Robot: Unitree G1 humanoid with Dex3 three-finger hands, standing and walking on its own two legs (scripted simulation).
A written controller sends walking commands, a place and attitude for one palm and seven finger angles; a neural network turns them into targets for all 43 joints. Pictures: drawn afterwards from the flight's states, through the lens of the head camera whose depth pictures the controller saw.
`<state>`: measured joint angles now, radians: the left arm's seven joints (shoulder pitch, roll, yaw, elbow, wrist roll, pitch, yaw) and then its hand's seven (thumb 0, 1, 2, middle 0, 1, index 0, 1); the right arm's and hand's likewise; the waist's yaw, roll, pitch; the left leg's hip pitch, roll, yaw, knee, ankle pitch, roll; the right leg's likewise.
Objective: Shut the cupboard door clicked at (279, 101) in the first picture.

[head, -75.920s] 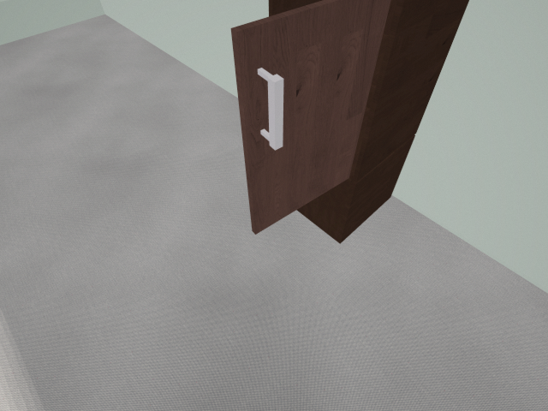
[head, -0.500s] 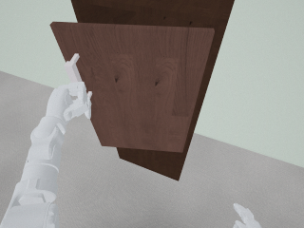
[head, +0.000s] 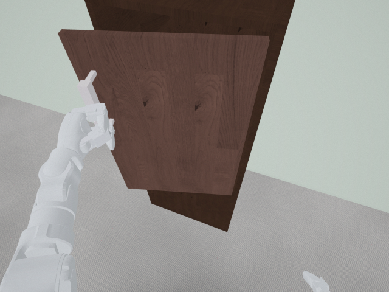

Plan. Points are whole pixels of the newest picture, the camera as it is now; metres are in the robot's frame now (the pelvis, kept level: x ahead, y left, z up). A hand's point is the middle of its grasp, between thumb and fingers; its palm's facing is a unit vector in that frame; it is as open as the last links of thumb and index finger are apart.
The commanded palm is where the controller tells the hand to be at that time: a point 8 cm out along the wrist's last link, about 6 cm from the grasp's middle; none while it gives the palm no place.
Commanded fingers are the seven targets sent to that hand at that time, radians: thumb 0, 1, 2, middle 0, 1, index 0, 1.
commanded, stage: push the door shut along its arc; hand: left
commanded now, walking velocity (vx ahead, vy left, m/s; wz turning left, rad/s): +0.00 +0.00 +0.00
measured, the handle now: (99, 106) +0.49 +0.23 +0.11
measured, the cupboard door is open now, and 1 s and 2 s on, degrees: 17 4 0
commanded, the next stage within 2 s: pull the fist back off the door in 1.72 s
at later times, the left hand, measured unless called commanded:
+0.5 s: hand (113, 117) +0.44 +0.18 +0.13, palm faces -0.18 -0.98 -0.02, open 3.1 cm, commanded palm +0.44 +0.23 +0.12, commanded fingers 0.00 0.90 0.90 -1.30 -1.50 -1.30 -1.50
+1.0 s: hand (129, 101) +0.50 +0.16 +0.13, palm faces -0.29 -0.96 -0.01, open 3.1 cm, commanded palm +0.50 +0.21 +0.12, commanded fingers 0.00 0.90 0.90 -1.30 -1.50 -1.30 -1.50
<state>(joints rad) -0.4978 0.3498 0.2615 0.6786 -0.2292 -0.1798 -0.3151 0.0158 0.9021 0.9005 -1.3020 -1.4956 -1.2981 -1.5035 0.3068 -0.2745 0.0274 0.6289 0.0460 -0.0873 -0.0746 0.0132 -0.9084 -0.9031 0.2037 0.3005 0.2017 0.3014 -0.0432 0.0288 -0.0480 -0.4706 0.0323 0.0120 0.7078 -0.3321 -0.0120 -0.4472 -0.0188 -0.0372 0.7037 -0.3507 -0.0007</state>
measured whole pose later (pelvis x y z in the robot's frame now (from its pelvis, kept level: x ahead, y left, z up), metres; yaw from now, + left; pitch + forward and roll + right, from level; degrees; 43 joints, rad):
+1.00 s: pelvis -0.02 +0.02 -0.02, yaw +0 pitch +15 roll -2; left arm -1.10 0.58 0.26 1.26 -0.15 -0.22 -0.49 0.02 0.90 0.90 -1.30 -1.50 -1.30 -1.50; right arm 0.38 -0.30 0.04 0.69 0.02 -0.10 -0.06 0.01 -0.91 -0.90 0.21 0.30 0.20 0.30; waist -0.19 0.02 -0.06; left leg -0.80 0.04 -0.01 0.89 -0.36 0.01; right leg -0.74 -0.01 -0.05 0.83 -0.35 0.01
